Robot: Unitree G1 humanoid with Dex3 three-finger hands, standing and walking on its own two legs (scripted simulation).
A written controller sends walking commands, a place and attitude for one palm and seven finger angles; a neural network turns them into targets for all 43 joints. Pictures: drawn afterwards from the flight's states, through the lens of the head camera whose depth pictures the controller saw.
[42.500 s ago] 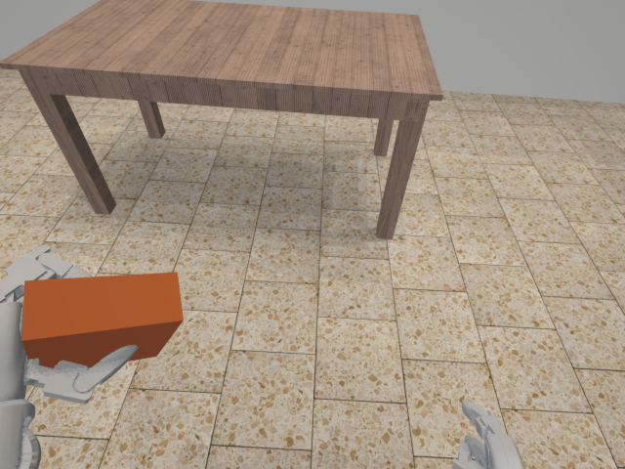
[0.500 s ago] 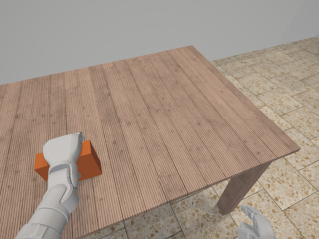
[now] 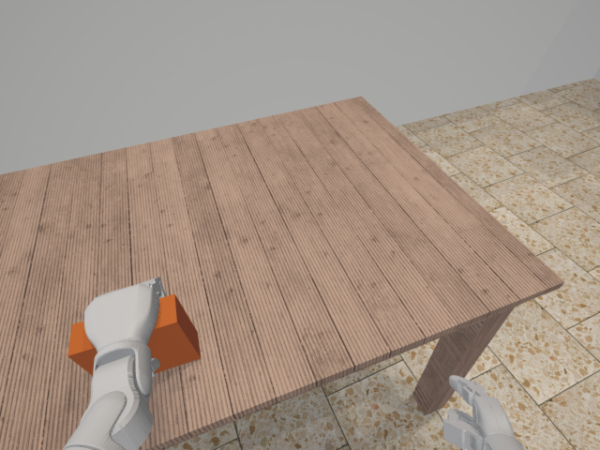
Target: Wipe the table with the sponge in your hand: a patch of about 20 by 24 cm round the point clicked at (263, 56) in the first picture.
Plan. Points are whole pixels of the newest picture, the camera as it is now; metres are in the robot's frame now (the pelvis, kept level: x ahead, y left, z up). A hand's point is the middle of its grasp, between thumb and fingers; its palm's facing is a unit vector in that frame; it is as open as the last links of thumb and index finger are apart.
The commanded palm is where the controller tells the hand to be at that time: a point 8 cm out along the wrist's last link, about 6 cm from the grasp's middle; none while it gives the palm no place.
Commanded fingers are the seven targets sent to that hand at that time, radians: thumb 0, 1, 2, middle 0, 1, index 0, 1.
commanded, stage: lift the sponge slowly off the table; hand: left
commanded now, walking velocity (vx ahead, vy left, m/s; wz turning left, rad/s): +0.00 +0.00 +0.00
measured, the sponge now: (145, 348) +0.25 +0.27 -0.02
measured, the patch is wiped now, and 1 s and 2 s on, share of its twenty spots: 1.00 1.00 1.00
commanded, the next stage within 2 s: none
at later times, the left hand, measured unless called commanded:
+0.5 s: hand (141, 346) +0.24 +0.25 +0.02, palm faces -0.03 -0.11 -0.99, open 9.3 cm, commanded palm +0.21 +0.24 +0.07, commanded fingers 0.00 0.10 1.30 -1.20 -1.60 -1.20 -1.60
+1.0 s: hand (142, 345) +0.23 +0.24 +0.04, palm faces +0.01 -0.13 -0.99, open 9.3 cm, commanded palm +0.21 +0.24 +0.11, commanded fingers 0.00 0.10 1.30 -1.20 -1.60 -1.20 -1.60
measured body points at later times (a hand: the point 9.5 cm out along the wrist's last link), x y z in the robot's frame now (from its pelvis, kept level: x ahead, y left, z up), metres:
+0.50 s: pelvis -0.01 -0.01 +0.00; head -0.02 -0.03 +0.45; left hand +0.24 +0.26 +0.07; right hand +0.21 -0.22 -0.09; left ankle -0.01 +0.10 -0.73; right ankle -0.02 -0.11 -0.73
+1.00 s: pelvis -0.02 -0.02 +0.01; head -0.04 -0.05 +0.46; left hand +0.22 +0.24 +0.10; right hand +0.23 -0.23 -0.07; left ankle -0.01 +0.10 -0.73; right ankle -0.02 -0.11 -0.73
